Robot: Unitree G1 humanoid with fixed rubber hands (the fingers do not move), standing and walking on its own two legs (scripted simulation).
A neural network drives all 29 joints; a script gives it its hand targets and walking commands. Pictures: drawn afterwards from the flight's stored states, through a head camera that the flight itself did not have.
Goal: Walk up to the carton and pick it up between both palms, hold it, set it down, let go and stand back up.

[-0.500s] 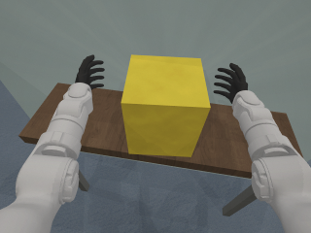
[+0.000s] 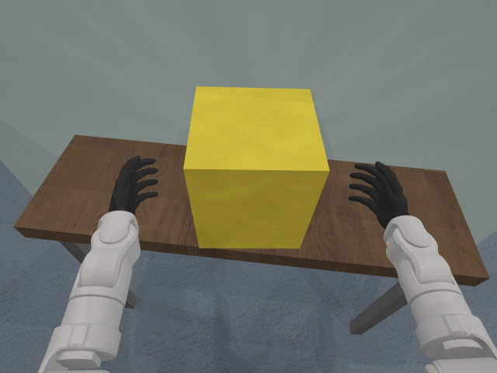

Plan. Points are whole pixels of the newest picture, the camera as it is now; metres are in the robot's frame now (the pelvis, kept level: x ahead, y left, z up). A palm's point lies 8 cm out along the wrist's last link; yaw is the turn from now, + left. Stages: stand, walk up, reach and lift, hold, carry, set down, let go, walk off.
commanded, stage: set down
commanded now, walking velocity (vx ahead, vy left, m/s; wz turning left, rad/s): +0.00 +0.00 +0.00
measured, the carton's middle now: (251, 173) +0.47 -0.01 +0.02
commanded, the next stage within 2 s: let go in 1.90 s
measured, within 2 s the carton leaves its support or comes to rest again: neither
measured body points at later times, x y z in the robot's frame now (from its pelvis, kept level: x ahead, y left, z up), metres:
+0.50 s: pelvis +0.01 +0.01 +0.00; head +0.02 +0.03 +0.45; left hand +0.30 +0.19 +0.03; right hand +0.30 -0.22 +0.03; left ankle -0.01 +0.13 -0.75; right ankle +0.03 -0.08 -0.75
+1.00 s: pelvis +0.01 +0.02 +0.00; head +0.03 +0.03 +0.45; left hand +0.27 +0.20 -0.02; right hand +0.25 -0.22 -0.02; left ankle -0.01 +0.13 -0.75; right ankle +0.03 -0.08 -0.75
